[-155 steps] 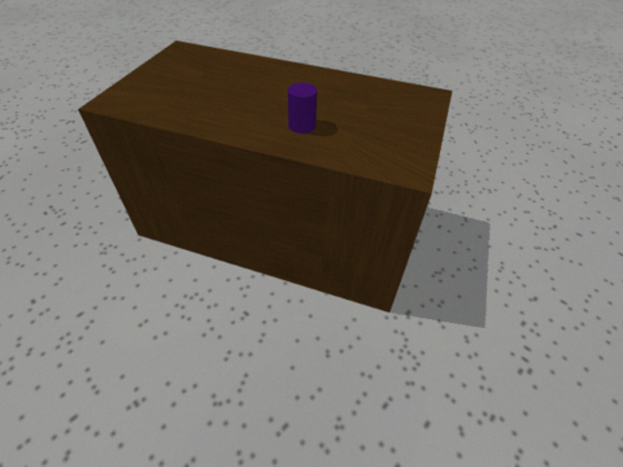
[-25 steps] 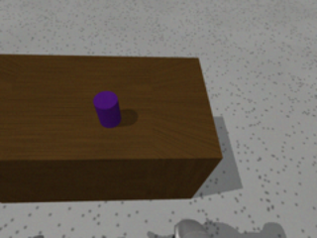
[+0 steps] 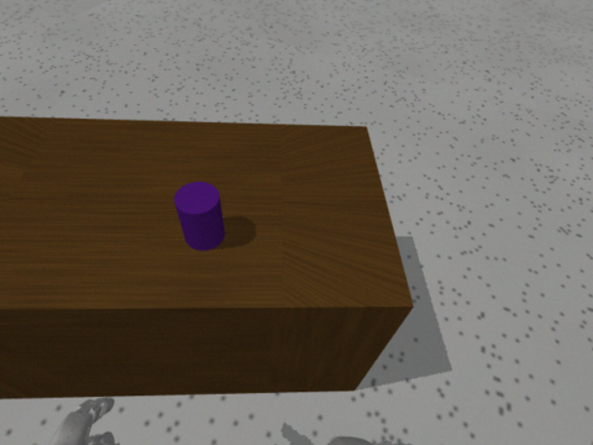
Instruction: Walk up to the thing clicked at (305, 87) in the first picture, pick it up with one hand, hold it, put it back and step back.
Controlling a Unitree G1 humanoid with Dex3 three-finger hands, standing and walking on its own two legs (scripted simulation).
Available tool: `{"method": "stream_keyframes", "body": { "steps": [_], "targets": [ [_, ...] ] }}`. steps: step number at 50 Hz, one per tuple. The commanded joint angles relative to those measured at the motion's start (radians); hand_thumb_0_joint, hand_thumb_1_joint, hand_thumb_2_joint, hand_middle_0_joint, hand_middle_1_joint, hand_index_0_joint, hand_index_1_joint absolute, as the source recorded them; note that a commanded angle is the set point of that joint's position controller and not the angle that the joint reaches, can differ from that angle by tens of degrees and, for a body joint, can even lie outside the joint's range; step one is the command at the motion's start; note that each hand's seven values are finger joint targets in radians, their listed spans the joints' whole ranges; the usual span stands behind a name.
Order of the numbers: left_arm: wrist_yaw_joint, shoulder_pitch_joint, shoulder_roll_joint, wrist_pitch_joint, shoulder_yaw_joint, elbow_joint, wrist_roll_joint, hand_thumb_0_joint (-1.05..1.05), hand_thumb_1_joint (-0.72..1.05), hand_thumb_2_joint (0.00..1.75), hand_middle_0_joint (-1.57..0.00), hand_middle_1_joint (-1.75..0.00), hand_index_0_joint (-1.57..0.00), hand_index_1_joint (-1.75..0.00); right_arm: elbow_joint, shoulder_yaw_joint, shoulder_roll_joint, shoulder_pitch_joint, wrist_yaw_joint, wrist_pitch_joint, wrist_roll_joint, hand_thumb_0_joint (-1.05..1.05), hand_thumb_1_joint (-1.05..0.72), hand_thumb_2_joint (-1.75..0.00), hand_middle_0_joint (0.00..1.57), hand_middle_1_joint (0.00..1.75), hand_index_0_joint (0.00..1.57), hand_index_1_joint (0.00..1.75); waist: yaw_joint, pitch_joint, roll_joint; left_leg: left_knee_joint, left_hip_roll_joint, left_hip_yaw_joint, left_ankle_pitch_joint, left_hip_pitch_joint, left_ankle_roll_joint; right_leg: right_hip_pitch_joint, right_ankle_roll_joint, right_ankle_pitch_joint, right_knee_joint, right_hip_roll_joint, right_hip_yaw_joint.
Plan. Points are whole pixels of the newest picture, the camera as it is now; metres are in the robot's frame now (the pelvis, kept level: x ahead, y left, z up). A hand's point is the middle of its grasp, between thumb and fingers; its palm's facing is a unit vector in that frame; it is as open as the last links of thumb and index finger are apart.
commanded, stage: walk up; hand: left
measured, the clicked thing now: (201, 217) +0.53 +0.19 -0.10
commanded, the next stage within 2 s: stand in 1.14 s
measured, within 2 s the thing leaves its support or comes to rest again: neither
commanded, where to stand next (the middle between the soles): +0.06 -0.01 m, yaw +2 degrees
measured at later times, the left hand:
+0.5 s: hand out of the picture +0.08 +0.26 -0.14, palm faces +0.06 -0.95 -0.32, open 7.4 cm
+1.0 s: hand out of the picture +0.09 +0.25 -0.14, palm faces +0.08 -0.94 -0.32, open 7.4 cm
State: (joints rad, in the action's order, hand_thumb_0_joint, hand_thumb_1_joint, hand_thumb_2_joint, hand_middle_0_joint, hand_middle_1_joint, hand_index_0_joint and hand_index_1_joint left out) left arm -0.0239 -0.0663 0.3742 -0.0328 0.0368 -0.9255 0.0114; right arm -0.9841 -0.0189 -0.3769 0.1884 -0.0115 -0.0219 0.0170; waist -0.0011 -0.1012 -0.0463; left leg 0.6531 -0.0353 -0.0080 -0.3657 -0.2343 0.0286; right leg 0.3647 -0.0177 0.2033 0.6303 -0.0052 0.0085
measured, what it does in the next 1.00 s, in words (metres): stands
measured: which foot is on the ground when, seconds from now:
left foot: down 0.00-1.00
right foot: down 0.00-1.00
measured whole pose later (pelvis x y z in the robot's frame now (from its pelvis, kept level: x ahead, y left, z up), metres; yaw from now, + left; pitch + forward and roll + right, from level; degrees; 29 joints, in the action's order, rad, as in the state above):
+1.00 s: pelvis +0.01 +0.00 +0.02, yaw +4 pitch -2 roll +0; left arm -0.03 -0.07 0.34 -0.04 0.05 -1.07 0.01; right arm -1.06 -0.01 -0.37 0.11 -0.01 -0.02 0.01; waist 0.01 -0.07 0.00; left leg 0.47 -0.02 0.05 -0.27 -0.17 0.03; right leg 0.27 -0.01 0.15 0.44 -0.02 0.07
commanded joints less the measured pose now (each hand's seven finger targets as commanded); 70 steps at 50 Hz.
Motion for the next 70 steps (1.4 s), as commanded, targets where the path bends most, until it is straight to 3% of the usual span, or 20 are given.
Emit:
{"method": "stream_keyframes", "body": {
  "steps": [1, 5, 12, 14, 17, 21, 26, 30, 34, 42, 45, 54, 56, 57, 58, 60, 66, 70],
  "targets": [
    [-0.001, 0.027, 0.212, 0.023, 0.063, 0.041, 0.004, 0.0, 0.9, 0.9, -0.2, -0.3, -0.2, -0.3, 0.067, -0.053, -0.229, -0.037, -0.01, -0.025, -0.003, 0.0, -0.9, -0.9, 0.2, 0.3, 0.2, 0.3, 0.017, 0.106, 0.12, -0.214, -0.076, 0.128, -0.031, -0.125, -0.083, -0.145, -0.081, 0.067, -0.138, -0.111, -0.139],
    [-0.007, 0.043, 0.211, 0.02, 0.056, 0.015, 0.008, 0.0, 0.9, 0.9, -0.2, -0.3, -0.2, -0.3, 0.05, -0.049, -0.23, -0.053, -0.006, -0.02, 0.001, 0.0, -0.9, -0.9, 0.2, 0.3, 0.2, 0.3, 0.017, 0.052, 0.07, -0.217, -0.061, 0.118, -0.083, -0.107, -0.085, -0.077, -0.064, 0.241, -0.241, -0.113, -0.168],
    [-0.006, 0.047, 0.222, 0.026, 0.055, -0.018, 0.011, 0.0, 0.9, 0.9, -0.2, -0.3, -0.2, -0.3, 0.016, -0.043, -0.225, -0.01, -0.005, -0.018, -0.006, 0.0, -0.9, -0.9, 0.2, 0.3, 0.2, 0.3, 0.0, 0.119, -0.018, -0.206, -0.041, 0.09, 0.017, -0.026, -0.074, -0.12, -0.06, 0.207, -0.303, -0.139, -0.179],
    [-0.005, 0.043, 0.211, 0.027, 0.052, -0.022, 0.008, 0.0, 0.9, 0.9, -0.2, -0.3, -0.2, -0.3, 0.006, -0.042, -0.231, -0.004, -0.007, -0.022, -0.006, 0.0, -0.9, -0.9, 0.2, 0.3, 0.2, 0.3, -0.002, 0.141, -0.022, -0.22, -0.049, 0.095, 0.059, 0.001, -0.074, -0.125, -0.056, 0.155, -0.294, -0.141, -0.171],
    [-0.003, 0.034, 0.205, 0.025, 0.054, -0.032, 0.003, 0.0, 0.9, 0.9, -0.2, -0.3, -0.2, -0.3, -0.002, -0.04, -0.236, -0.015, -0.008, -0.022, -0.007, 0.0, -0.9, -0.9, 0.2, 0.3, 0.2, 0.3, 0.008, 0.123, -0.004, -0.25, -0.061, 0.113, 0.07, -0.024, -0.076, -0.142, -0.045, 0.154, -0.285, -0.129, -0.149],
    [-0.002, 0.021, 0.198, 0.027, 0.055, -0.046, 0.0, 0.0, 0.9, 0.9, -0.2, -0.3, -0.2, -0.3, -0.008, -0.038, -0.24, -0.03, -0.011, -0.028, -0.007, 0.0, -0.9, -0.9, 0.2, 0.3, 0.2, 0.3, 0.015, 0.142, 0.022, -0.274, -0.085, 0.136, 0.171, -0.025, -0.079, -0.191, -0.037, 0.015, -0.24, -0.116, -0.11],
    [-0.001, 0.017, 0.192, 0.026, 0.054, -0.056, -0.002, 0.0, 0.9, 0.9, -0.2, -0.3, -0.2, -0.3, -0.008, -0.035, -0.233, -0.055, -0.014, -0.029, -0.008, 0.0, -0.9, -0.9, 0.2, 0.3, 0.2, 0.3, 0.018, 0.138, 0.04, -0.279, -0.091, 0.136, 0.226, -0.032, -0.076, -0.223, -0.033, -0.087, -0.225, -0.117, -0.086],
    [-0.001, 0.025, 0.183, 0.024, 0.049, -0.058, -0.006, 0.0, 0.9, 0.9, -0.2, -0.3, -0.2, -0.3, -0.01, -0.033, -0.225, -0.074, -0.014, -0.028, -0.006, 0.0, -0.9, -0.9, 0.2, 0.3, 0.2, 0.3, 0.019, 0.135, 0.064, -0.298, -0.092, 0.141, 0.225, -0.045, -0.07, -0.242, -0.027, -0.093, -0.228, -0.119, -0.081],
    [0.0, 0.021, 0.179, 0.025, 0.047, -0.068, -0.003, 0.0, 0.9, 0.9, -0.2, -0.3, -0.2, -0.3, -0.009, -0.032, -0.221, -0.091, -0.014, -0.03, -0.007, 0.0, -0.9, -0.9, 0.2, 0.3, 0.2, 0.3, 0.023, 0.157, 0.074, -0.306, -0.101, 0.143, 0.279, -0.02, -0.07, -0.266, -0.025, -0.167, -0.218, -0.119, -0.063],
    [0.004, 0.039, 0.191, 0.029, 0.054, -0.072, 0.003, 0.0, 0.9, 0.9, -0.2, -0.3, -0.2, -0.3, -0.008, -0.035, -0.211, -0.094, -0.012, -0.018, -0.008, 0.0, -0.9, -0.9, 0.2, 0.3, 0.2, 0.3, 0.009, 0.147, 0.026, -0.26, -0.065, 0.108, 0.236, 0.002, -0.066, -0.231, -0.035, -0.1, -0.264, -0.142, -0.085],
    [0.004, 0.059, 0.196, 0.027, 0.059, -0.064, 0.003, 0.0, 0.9, 0.9, -0.2, -0.3, -0.2, -0.3, -0.014, -0.036, -0.214, -0.079, -0.011, -0.015, -0.008, 0.0, -0.9, -0.9, 0.2, 0.3, 0.2, 0.3, 0.003, 0.13, 0.015, -0.262, -0.056, 0.108, 0.204, -0.009, -0.064, -0.217, -0.035, -0.006, -0.289, -0.148, -0.096],
    [0.003, 0.047, 0.198, 0.023, 0.071, -0.06, 0.007, 0.0, 0.9, 0.9, -0.2, -0.3, -0.2, -0.3, -0.015, -0.037, -0.216, -0.073, -0.011, -0.016, -0.004, 0.0, -0.9, -0.9, 0.2, 0.3, 0.2, 0.3, 0.012, 0.148, 0.011, -0.243, -0.048, 0.112, 0.201, -0.016, -0.069, -0.225, -0.043, 0.022, -0.284, -0.146, -0.084],
    [0.002, 0.056, 0.191, 0.021, 0.069, -0.057, 0.006, 0.0, 0.9, 0.9, -0.2, -0.3, -0.2, -0.3, -0.018, -0.036, -0.218, -0.07, -0.011, -0.016, -0.002, 0.0, -0.9, -0.9, 0.2, 0.3, 0.2, 0.3, 0.01, 0.13, 0.011, -0.257, -0.047, 0.117, 0.166, -0.025, -0.07, -0.205, -0.04, 0.07, -0.293, -0.145, -0.088],
    [0.002, 0.036, 0.172, 0.036, 0.04, -0.095, -0.004, 0.0, 0.9, 0.9, -0.2, -0.3, -0.2, -0.3, -0.038, -0.019, -0.169, -0.072, -0.001, -0.009, 0.002, 0.0, -0.9, -0.9, 0.2, 0.3, 0.2, 0.3, 0.004, 0.172, 0.058, -0.323, -0.067, 0.134, 0.072, 0.024, -0.057, -0.212, -0.034, 0.16, -0.341, -0.159, -0.12],
    [0.004, 0.046, 0.18, 0.042, 0.042, -0.096, -0.002, 0.0, 0.9, 0.9, -0.2, -0.3, -0.2, -0.3, -0.036, -0.022, -0.179, -0.078, 0.003, -0.007, 0.004, 0.0, -0.9, -0.9, 0.2, 0.3, 0.2, 0.3, 0.004, 0.132, 0.064, -0.343, -0.065, 0.144, 0.046, -0.007, -0.055, -0.214, -0.023, 0.18, -0.344, -0.147, -0.114],
    [0.004, 0.049, 0.188, 0.05, 0.04, -0.106, -0.002, 0.0, 0.9, 0.9, -0.2, -0.3, -0.2, -0.3, -0.044, -0.022, -0.19, -0.081, 0.008, -0.007, 0.005, 0.0, -0.9, -0.9, 0.2, 0.3, 0.2, 0.3, 0.009, 0.108, 0.061, -0.369, -0.071, 0.152, 0.004, -0.043, -0.056, -0.232, -0.013, 0.169, -0.332, -0.141, -0.11],
    [0.011, 0.024, 0.188, 0.065, 0.025, -0.136, -0.004, 0.0, 0.9, 0.9, -0.2, -0.3, -0.2, -0.3, -0.06, -0.026, -0.195, -0.077, 0.009, -0.011, -0.002, 0.0, -0.9, -0.9, 0.2, 0.3, 0.2, 0.3, 0.015, 0.092, 0.046, -0.378, -0.075, 0.143, 0.147, 0.004, -0.051, -0.245, -0.009, 0.052, -0.33, -0.135, -0.092],
    [0.016, 0.015, 0.182, 0.071, 0.016, -0.146, -0.005, 0.0, 0.9, 0.9, -0.2, -0.3, -0.2, -0.3, -0.065, -0.027, -0.194, -0.084, 0.007, -0.013, -0.002, 0.0, -0.9, -0.9, 0.2, 0.3, 0.2, 0.3, 0.014, 0.119, 0.056, -0.379, -0.084, 0.14, 0.25, 0.034, -0.047, -0.278, -0.007, -0.08, -0.305, -0.128, -0.067]
  ]
}}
